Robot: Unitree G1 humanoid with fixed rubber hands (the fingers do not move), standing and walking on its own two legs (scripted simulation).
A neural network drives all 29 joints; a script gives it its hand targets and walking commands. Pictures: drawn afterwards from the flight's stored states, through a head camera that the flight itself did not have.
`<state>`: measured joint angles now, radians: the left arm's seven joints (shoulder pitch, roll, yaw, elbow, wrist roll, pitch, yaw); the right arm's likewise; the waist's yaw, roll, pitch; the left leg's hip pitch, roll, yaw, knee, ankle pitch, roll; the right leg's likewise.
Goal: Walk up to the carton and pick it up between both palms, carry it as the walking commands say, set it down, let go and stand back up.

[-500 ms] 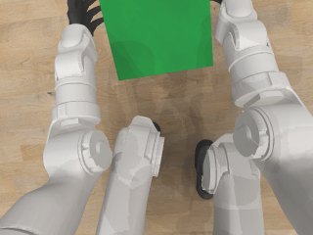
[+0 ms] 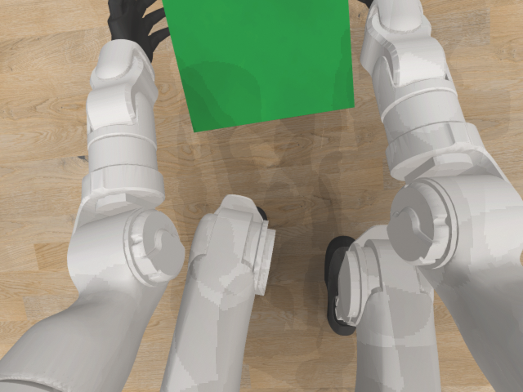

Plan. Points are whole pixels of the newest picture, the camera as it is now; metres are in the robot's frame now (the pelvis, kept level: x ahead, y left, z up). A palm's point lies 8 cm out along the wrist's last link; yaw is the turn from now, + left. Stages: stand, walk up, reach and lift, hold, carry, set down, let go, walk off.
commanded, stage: set down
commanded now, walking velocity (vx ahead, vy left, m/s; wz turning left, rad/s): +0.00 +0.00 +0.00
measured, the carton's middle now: (264, 36) +0.55 +0.12 -0.24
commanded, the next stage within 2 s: none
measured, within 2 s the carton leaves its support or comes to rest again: rests again in 1.12 s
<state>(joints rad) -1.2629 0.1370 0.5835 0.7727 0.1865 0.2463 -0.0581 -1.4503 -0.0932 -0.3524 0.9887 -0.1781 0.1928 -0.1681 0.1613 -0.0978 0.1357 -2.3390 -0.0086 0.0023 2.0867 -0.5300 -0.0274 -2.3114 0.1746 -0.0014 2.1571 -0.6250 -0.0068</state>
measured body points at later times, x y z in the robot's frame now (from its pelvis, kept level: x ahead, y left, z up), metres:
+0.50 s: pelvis +0.01 +0.00 +0.00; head +0.37 +0.03 +0.27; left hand +0.51 +0.27 -0.15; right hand +0.59 -0.02 -0.15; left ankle +0.12 +0.12 -0.35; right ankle +0.08 -0.09 -0.35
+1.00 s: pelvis +0.01 +0.00 +0.00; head +0.36 +0.03 +0.27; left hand +0.51 +0.27 -0.15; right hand +0.59 -0.02 -0.15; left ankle +0.12 +0.12 -0.35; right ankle +0.08 -0.09 -0.35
